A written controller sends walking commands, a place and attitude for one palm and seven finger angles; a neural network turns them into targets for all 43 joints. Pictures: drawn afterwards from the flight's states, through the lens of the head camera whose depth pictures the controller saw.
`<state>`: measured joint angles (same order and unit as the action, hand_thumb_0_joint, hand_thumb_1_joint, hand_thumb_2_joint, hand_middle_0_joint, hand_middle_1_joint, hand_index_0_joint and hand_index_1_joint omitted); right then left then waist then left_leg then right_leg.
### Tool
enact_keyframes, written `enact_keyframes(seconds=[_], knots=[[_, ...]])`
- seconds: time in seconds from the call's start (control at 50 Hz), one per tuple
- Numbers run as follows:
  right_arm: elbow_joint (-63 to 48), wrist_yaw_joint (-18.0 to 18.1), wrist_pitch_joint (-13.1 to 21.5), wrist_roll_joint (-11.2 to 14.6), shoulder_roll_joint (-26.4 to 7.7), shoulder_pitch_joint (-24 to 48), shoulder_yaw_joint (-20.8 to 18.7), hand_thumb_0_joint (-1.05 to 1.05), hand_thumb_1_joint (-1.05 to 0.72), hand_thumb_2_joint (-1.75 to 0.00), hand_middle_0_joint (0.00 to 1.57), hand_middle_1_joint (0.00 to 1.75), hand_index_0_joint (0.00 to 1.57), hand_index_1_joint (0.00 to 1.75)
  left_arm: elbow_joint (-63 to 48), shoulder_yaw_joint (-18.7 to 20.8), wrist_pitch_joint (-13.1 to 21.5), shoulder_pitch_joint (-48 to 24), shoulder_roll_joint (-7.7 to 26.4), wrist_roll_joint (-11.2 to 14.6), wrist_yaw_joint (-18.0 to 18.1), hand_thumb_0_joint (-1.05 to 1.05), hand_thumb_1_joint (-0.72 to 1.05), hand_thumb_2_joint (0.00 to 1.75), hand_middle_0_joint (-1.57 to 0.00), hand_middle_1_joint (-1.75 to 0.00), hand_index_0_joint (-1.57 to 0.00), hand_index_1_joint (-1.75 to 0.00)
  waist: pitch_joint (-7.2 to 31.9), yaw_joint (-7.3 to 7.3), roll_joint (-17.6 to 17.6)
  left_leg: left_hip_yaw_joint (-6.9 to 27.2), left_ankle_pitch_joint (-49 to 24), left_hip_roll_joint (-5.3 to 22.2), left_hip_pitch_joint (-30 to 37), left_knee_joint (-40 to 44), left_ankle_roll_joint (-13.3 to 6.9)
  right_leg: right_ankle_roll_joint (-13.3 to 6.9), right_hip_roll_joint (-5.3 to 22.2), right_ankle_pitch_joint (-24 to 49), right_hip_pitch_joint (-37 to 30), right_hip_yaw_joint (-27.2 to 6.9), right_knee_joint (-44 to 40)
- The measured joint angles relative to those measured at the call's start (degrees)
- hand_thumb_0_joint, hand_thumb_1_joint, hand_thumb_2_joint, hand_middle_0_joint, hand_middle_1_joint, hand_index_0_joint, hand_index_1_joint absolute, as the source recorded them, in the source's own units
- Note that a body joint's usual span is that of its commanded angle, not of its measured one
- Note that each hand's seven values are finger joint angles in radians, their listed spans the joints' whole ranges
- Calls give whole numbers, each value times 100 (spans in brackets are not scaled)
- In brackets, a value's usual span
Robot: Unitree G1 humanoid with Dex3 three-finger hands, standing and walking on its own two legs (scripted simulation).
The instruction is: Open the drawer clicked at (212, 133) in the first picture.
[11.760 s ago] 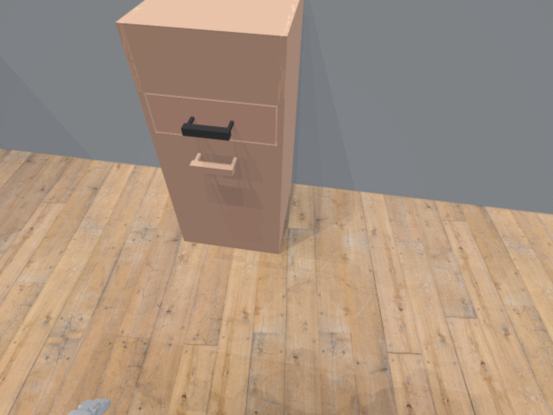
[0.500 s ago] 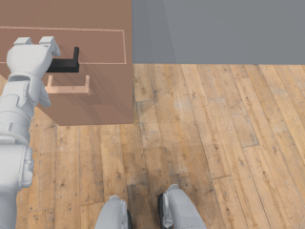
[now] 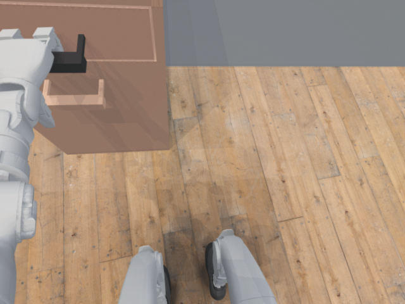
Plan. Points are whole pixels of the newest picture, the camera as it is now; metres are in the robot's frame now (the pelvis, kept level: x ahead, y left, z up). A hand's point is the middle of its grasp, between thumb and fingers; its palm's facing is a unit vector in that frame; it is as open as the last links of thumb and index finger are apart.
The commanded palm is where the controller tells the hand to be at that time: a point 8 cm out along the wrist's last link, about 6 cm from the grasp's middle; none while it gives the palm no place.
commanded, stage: lower the fingers behind the handle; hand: left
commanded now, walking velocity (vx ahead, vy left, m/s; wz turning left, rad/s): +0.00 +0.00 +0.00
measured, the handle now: (45, 51) +0.59 +0.25 +0.02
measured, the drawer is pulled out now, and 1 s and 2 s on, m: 0.00 0.00 0.07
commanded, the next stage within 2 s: close the thumb around the handle in 0.28 s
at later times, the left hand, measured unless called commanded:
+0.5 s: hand (43, 82) +0.54 +0.25 +0.00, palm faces -0.08 -0.01 -1.00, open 13.5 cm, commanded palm +0.54 +0.23 +0.05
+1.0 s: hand (43, 81) +0.54 +0.25 +0.00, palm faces -0.08 -0.01 -1.00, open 6.0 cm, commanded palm +0.54 +0.24 +0.05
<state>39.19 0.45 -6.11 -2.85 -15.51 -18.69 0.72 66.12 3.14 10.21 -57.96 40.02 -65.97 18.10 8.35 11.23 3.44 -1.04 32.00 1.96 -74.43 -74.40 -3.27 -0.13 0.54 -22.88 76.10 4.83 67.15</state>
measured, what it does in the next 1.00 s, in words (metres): stands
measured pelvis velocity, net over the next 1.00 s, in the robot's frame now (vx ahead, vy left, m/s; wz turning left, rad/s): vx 0.01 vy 0.00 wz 0.00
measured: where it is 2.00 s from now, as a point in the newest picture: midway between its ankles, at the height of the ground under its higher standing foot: (190, 292)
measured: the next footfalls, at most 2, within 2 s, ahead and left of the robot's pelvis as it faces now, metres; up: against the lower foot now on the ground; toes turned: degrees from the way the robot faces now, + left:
none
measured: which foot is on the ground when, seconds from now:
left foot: down 0.00-1.00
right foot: down 0.00-1.00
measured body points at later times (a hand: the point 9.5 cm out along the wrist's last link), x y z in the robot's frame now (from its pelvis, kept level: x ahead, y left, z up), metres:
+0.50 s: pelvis +0.00 -0.01 +0.00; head +0.18 +0.01 +0.42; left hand +0.54 +0.25 +0.05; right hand +0.00 -0.28 -0.11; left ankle +0.01 +0.08 -0.61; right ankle +0.07 -0.13 -0.61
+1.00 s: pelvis +0.01 +0.00 +0.01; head +0.19 +0.01 +0.42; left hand +0.54 +0.25 +0.05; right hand +0.01 -0.28 -0.11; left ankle +0.01 +0.08 -0.61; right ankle +0.07 -0.13 -0.61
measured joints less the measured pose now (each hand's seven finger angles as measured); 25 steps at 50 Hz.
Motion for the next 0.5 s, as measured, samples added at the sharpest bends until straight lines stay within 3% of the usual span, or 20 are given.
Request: enact_keyframes(seconds=[0.18, 0.3, 0.5], knots=[[-33, 46, 46, 29, 17, -17, 5, 0, -91, -90, 21, 30, 21, 30, -114, 16, 22, 102, -3, 92, -242, 0, -48, 30, -31, -120, -32, -120, -13, -19, 22, -12, -44, 12, 73, 74, 17, -15, -17, 43, -59, -14, -61], [13, 37, 82, 10, 9, -53, -20, 0, -91, -90, 21, 30, 21, 30, -127, -17, 127, 194, -86, 68, -106, 0, -48, 30, -31, -120, -32, -120, 26, -65, 30, 4, -42, 3, 118, 101, 34, -30, -11, 22, -103, -1, -70], [22, 7, 102, -5, -18, 23, -56, 0, -91, -90, 21, 30, 21, 30, -50, -26, -42, 152, -125, 34, 61, 0, -43, 33, -32, -121, -32, -121, 19, -55, 15, 28, -35, 3, 125, 117, 59, -50, -15, 1, -109, 17, -73]])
